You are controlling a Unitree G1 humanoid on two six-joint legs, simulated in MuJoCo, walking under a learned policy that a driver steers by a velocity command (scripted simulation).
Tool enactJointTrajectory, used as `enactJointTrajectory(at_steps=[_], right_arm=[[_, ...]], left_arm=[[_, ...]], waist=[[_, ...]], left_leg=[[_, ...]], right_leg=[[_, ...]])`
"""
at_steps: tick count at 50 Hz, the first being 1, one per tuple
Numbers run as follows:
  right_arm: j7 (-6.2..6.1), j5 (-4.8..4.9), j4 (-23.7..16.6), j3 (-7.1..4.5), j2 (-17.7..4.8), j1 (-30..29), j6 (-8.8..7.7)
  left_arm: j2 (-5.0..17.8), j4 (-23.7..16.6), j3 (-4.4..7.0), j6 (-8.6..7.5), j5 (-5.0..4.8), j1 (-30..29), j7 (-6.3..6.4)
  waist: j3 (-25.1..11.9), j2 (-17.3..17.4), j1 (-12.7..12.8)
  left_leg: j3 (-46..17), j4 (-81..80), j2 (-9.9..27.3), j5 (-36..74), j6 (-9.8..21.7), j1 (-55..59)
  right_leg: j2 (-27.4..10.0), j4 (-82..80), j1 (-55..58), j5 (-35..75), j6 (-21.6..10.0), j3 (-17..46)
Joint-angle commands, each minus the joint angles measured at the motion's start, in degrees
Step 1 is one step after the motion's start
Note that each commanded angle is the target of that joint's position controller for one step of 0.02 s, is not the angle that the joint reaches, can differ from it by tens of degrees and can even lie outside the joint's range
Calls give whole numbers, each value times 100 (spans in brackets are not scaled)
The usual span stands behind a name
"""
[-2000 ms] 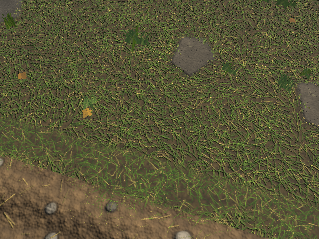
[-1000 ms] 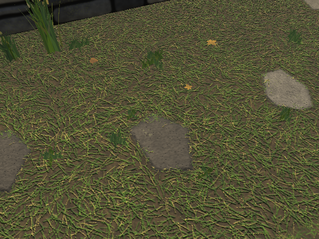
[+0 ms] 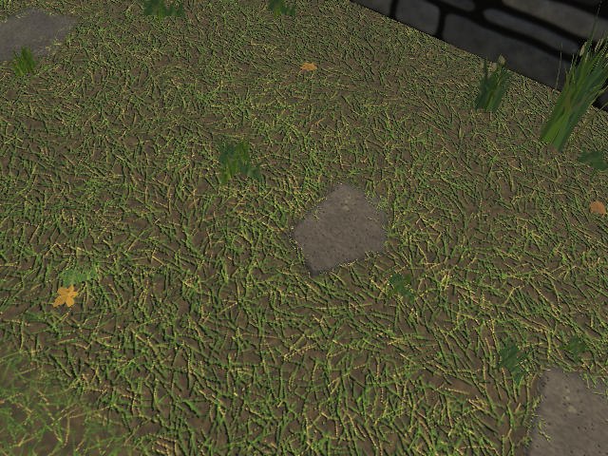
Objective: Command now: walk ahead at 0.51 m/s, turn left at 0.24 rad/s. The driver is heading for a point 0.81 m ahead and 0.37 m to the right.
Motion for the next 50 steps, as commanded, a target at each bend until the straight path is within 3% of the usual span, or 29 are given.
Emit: enactJointTrajectory(at_steps=[1,3,4,5,6,7,10,14,15,16,17,18,19,20,21,22,23,24,25,27,28,31,35,37,40,44,48,49,50], right_arm=[[-77,-99,-243,-189,-838,103,-293],[-71,-102,-116,-195,-920,294,-376],[61,-322,108,-207,-1033,622,-327],[101,-364,104,-203,-969,587,-324],[99,-379,128,-187,-927,603,-341],[82,-382,185,-183,-926,605,-360],[-5,-363,352,-198,-940,470,-444],[-50,-393,617,-189,-838,322,-533],[-55,-413,724,-196,-846,416,-532],[-60,-425,805,-197,-842,417,-503],[-75,-403,846,-211,-936,389,-474],[-163,52,562,-338,-1303,67,-294],[-210,100,482,-319,-1392,-155,-194],[-209,36,397,-194,-1094,66,-259],[-71,-393,131,117,49,898,-392],[-15,-220,193,132,-474,854,-577],[-24,-56,-2,37,-904,7,-641],[-99,-74,-124,76,-799,-372,-642],[-177,-150,-103,62,-788,-534,-583],[-174,-188,-89,16,-871,-400,-392],[-168,-204,-32,25,-809,-312,-329],[-204,-237,-100,98,-511,-591,-212],[-218,-209,-158,73,-547,-950,-176],[-165,-222,-177,52,-564,-1167,-225],[-126,-212,-186,6,-628,-1450,-273],[-84,-215,-172,-94,-779,-1669,-397],[-6,-163,11,-195,-808,-1390,-468],[6,-153,72,-207,-750,-1246,-481],[-21,-177,15,-232,-856,-1305,-464]], left_arm=[[366,-334,10,-205,-38,-427,-54],[291,-342,-55,-168,-86,-485,-47],[158,-141,-111,143,466,-236,-193],[225,-173,-71,273,380,-273,-282],[282,-208,-44,317,252,-376,-327],[314,-225,-25,331,195,-405,-356],[333,-254,-21,303,244,-393,-399],[245,-411,-121,308,268,-607,-528],[190,-497,-164,318,257,-751,-540],[99,-544,-216,312,269,-802,-534],[48,-551,-240,300,291,-654,-487],[209,-523,-128,90,-275,173,-360],[637,-243,34,1,-296,1434,-307],[1104,-76,240,-2,-224,2103,-147],[1921,-229,331,20,-131,1834,-8],[1741,-674,270,-24,8,1803,-48],[1398,-816,213,-55,48,1517,-68],[1227,-810,184,-50,-80,1180,-36],[1000,-895,128,-1,-165,792,14],[793,-1000,59,71,-41,523,127],[789,-1015,61,109,-45,431,160],[949,-972,118,289,-141,414,352],[963,-998,136,637,-219,253,676],[933,-1029,135,712,-219,245,770],[847,-1104,126,710,-136,253,759],[814,-1230,137,664,-109,328,658],[766,-1343,89,678,-103,207,549],[695,-1362,44,679,-106,128,508],[477,-1324,-38,656,-49,449,438]], waist=[[-236,1100,-264],[-21,1074,-336],[-98,1021,-323],[203,1144,-343],[383,1148,-396],[531,1106,-357],[711,794,-148],[877,775,-131],[952,764,-202],[1111,657,-219],[970,642,-164],[426,786,191],[-497,592,811],[-1029,-91,994],[-1425,-2401,-32],[-2927,-1397,316],[-2487,-382,523],[-1652,249,345],[-1051,553,148],[-762,218,-127],[-669,196,-182],[-822,245,-142],[-1188,-77,-88],[-1261,-199,-28],[-1033,-455,72],[-782,-501,190],[-729,-509,149],[-742,-334,48],[-953,415,196]], left_leg=[[-1457,-1617,1329,-1216,864,1402],[-1233,-1782,1418,-1222,811,1332],[-920,-1992,1211,-1376,635,1107],[-739,-2075,1236,-1504,567,874],[-627,-2153,1335,-1595,526,768],[-546,-2213,1464,-1632,503,814],[-260,-2313,1811,-1525,441,1267],[694,-2410,1794,-899,262,1589],[900,-2404,1816,-569,261,1672],[1251,-2084,1737,586,227,1724],[1557,-1372,1640,2872,167,1779],[1465,-93,1629,5598,102,1756],[1537,1451,1392,6463,-125,1512],[1391,3119,951,4627,-533,292],[932,5809,-456,-2134,-1105,-2235],[-498,6814,-743,-2628,-976,-2444],[-702,6629,-394,-2203,-779,-2581],[-580,5992,-138,-1681,-670,-2602],[-503,5632,44,-1368,-681,-2574],[-642,5229,126,-1047,-696,-2086],[-616,4963,97,-1001,-763,-2029],[-440,4104,-261,-529,-928,-2149],[-537,3021,-528,417,-956,-2310],[-625,2520,-551,816,-927,-2212],[-877,2158,-462,710,-899,-2403],[-1159,1618,-359,214,-730,-2611],[-884,550,-289,323,-510,-1579],[-823,-42,-201,1026,-387,-769],[-1379,-260,457,2558,-39,345]], right_leg=[[-227,-502,-1384,1036,49,137],[-254,-727,-1509,1343,108,161],[-79,-526,-1253,1104,173,-100],[24,-471,-1296,1080,202,23],[133,-393,-1429,1129,207,274],[163,-315,-1646,1232,187,439],[58,-223,-2174,1391,62,621],[-257,-831,-1876,1124,-366,-15],[-298,-1008,-1752,951,-523,-200],[-255,-1358,-1548,681,-673,-411],[39,-1642,-1022,336,-816,-747],[385,-1593,-226,452,-845,-803],[800,-2064,1337,1176,-944,-887],[897,-2444,3071,2065,-1025,-254],[-792,-2534,4848,3768,-2018,2742],[-1554,-3322,5329,3883,-2646,4737],[-1363,-3369,4941,4321,-2298,4032],[-1092,-3390,3991,4264,-2028,3311],[-813,-3491,3145,4198,-1868,2849],[-583,-3691,2220,4736,-1673,2465],[-509,-3673,1969,5023,-1605,2257],[-135,-3419,1803,6043,-1159,1928],[230,-2954,2109,6167,-334,2038],[332,-2904,2163,5386,-153,2269],[197,-2922,2407,4457,-342,2895],[-66,-2689,3005,4095,-726,3729],[193,-2446,2913,3537,-804,3787],[449,-2280,2520,2991,-691,3579],[879,-1668,1895,1174,-467,3133]])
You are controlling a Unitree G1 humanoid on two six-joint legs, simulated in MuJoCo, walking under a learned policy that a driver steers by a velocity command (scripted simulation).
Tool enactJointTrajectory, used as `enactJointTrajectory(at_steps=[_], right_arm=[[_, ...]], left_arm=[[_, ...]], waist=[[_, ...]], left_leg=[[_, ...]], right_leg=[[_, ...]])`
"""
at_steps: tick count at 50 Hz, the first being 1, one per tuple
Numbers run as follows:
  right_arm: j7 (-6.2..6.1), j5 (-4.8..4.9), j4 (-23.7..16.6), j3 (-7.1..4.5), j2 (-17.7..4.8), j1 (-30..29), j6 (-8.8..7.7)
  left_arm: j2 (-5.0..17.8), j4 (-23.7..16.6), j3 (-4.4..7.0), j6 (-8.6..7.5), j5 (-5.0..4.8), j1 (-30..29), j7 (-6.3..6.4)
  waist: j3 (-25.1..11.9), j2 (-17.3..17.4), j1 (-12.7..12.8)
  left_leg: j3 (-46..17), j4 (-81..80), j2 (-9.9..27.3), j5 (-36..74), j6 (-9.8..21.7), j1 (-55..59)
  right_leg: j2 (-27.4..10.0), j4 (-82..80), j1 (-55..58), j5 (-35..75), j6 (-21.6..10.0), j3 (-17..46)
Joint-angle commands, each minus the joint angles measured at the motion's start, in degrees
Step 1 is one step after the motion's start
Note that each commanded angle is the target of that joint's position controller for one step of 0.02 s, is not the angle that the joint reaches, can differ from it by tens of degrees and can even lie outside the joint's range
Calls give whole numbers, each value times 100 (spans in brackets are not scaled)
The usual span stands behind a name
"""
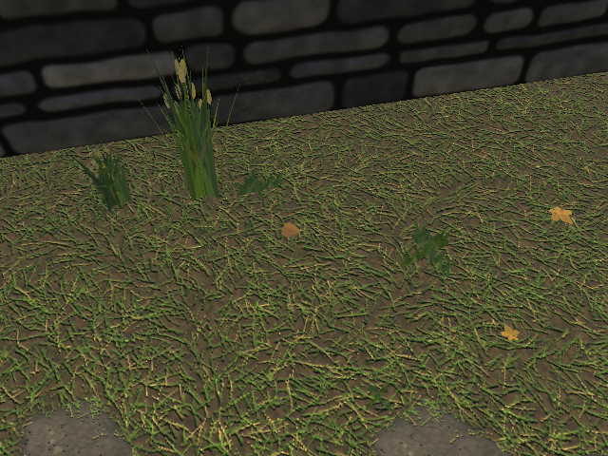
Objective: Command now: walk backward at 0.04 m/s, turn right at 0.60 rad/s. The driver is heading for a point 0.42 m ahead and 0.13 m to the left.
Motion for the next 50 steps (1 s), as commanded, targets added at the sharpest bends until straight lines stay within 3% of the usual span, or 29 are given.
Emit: enactJointTrajectory(at_steps=[1,2,3,5,8,12,14,16,18,19,20,21,22,24,27,28,32,37,39,41,42,43,44,45,46,47,48,49,50], right_arm=[[-56,-93,-545,-213,-852,-436,-2],[-56,-81,-402,-222,-759,283,72],[-74,18,-421,-185,-601,349,111],[-124,96,-479,-79,-378,161,220],[-151,19,-438,-47,-430,-4,365],[-156,34,-375,-71,-473,103,435],[-156,60,-299,-90,-545,291,463],[-162,108,-248,-64,-525,320,490],[-122,167,-109,-56,-527,657,462],[-88,132,-216,-14,-420,351,410],[-71,215,-539,72,-51,-212,304],[-71,414,-742,-38,-322,-615,172],[-62,468,-658,-91,-405,-397,107],[-7,290,-365,-117,-344,232,59],[77,250,-315,-119,-184,361,57],[326,-319,-272,-145,-225,153,306],[583,-137,-400,-158,-222,-173,502],[730,-190,-709,-18,-122,-981,467],[724,-169,-876,74,-8,-1226,472],[603,-130,-824,79,-54,-766,480],[529,-82,-651,-2,-221,-31,445],[459,-104,-323,-113,-420,1162,361],[351,-201,20,-296,-836,2144,325],[259,-130,-52,-465,-1619,1761,350],[225,-22,-216,-466,-1544,2039,326],[199,310,-217,-248,-942,1845,154],[217,306,-133,-221,-891,1528,13],[197,251,-163,-175,-701,1083,-58],[168,143,-249,-123,-594,760,-71]], left_arm=[[374,-192,72,-104,99,936,-146],[917,-174,196,-142,63,792,-157],[1146,-68,272,-138,71,566,-153],[883,135,208,-4,44,371,-127],[348,108,18,-26,21,291,-163],[142,184,-82,-132,75,205,-187],[167,278,-85,-187,70,210,-217],[154,472,-67,-226,63,501,-252],[100,699,-90,-277,130,994,-292],[322,755,-44,-322,164,1433,-274],[947,922,116,-390,214,1973,-291],[1185,848,187,-538,318,1502,-320],[821,768,86,-710,328,1058,-262],[355,723,-30,-932,182,806,-246],[250,755,-71,-1063,171,999,-254],[504,935,-1,-958,391,1208,-346],[332,1032,-9,-963,410,1410,-380],[392,1339,17,-1007,409,1658,-293],[394,1510,11,-978,446,1812,-281],[564,1562,17,-934,454,1680,-263],[741,1581,48,-863,471,1692,-255],[899,1558,70,-830,404,1642,-253],[726,1480,-1,-884,383,1676,-284],[-134,967,-196,-987,224,1725,-442],[399,847,-125,-1070,251,1113,-427],[632,696,-72,-1291,-212,640,-333],[501,633,-117,-1338,-206,549,-245],[450,720,-83,-1293,-73,522,-193],[444,789,-49,-1219,-36,705,-205]], waist=[[-951,1516,534],[-1144,1726,144],[-1047,989,25],[-688,359,-5],[-310,695,44],[-425,1146,-106],[-456,1195,-233],[-453,1109,-103],[-537,905,75],[-360,437,368],[-37,-1129,689],[849,-1335,680],[1128,-1155,395],[703,-960,178],[469,-792,241],[481,-505,244],[823,-675,360],[1122,-547,556],[1174,-544,587],[634,-677,200],[57,-774,-219],[-583,-733,-777],[-1197,-219,-1159],[-1733,1983,-476],[-2265,672,-894],[-1596,496,-860],[-865,-97,-518],[-612,-260,-249],[-308,-103,-20]], left_leg=[[-1766,-492,2097,4323,1317,2249],[-2824,-562,2849,4474,2058,2354],[-2595,-459,2633,3748,1934,2098],[-1543,-525,1940,2140,1349,1587],[-812,-1002,1305,628,1105,1039],[-806,-1145,1353,-62,1237,1322],[-960,-1137,1479,-212,1316,1368],[-980,-1058,1487,-463,1243,1171],[-694,-1202,1127,-2976,783,141],[-405,-449,893,-3475,471,-928],[834,1290,86,-2958,72,-2141],[490,2292,383,-2179,80,-2747],[92,2748,519,-1523,166,-2901],[-11,3121,567,-730,141,-3050],[254,3613,614,75,-40,-2957],[568,3684,495,-106,-8,-2559],[703,3514,692,196,23,-2994],[1347,2273,1015,-52,440,-3003],[1686,1855,966,-518,758,-2843],[2231,1518,394,-1196,1156,-1473],[2407,1637,-39,-1595,1300,-465],[2126,1246,-280,-1430,1452,1136],[1042,642,141,-1519,1517,2989],[-2736,-562,2124,-2048,2163,4682],[-3634,-1050,2495,-136,2226,4731],[-2805,-1035,2418,663,2123,4399],[-1971,-991,2212,1835,1951,3305],[-1243,-900,1949,2349,1772,2611],[-794,-1004,1784,2946,1683,1942]], right_leg=[[-401,1617,-838,-1782,569,-329],[-371,2817,-1443,-2534,900,-894],[-654,3494,-1515,-2047,1062,-945],[-798,3911,-1527,-1299,1143,-1211],[-914,3207,-1299,-847,1134,-1893],[-1414,1382,-787,-905,1087,-2280],[-1512,594,-493,-661,996,-2335],[-1493,-394,17,-15,833,-2422],[-1290,-912,1183,25,474,-2716],[-1929,-1171,1705,-1039,119,-1913],[-3164,-2284,1569,-3273,-570,0],[-3903,-3082,756,-3771,-1057,1270],[-3766,-3091,680,-3099,-899,884],[-3403,-2846,1336,-1838,-427,-201],[-3151,-2877,1368,-829,-192,-1341],[-2955,-3146,814,-1042,-142,-1697],[-3107,-3272,989,-660,-100,-2389],[-3370,-3436,1752,4,-73,-3201],[-3434,-3183,2131,1247,-50,-3573],[-3356,-2015,2126,5289,71,-4109],[-3405,-802,2056,7196,64,-4186],[-3406,754,1399,7509,108,-4141],[-3192,2477,58,5723,293,-4085],[-1755,5069,-2604,-650,716,-3724],[-1721,5608,-2940,-456,636,-2457],[-1855,5473,-3191,-459,621,-2061],[-2128,4872,-2988,-214,636,-2133],[-2403,4328,-2706,-68,638,-2180],[-2492,4192,-2355,9,630,-2224]])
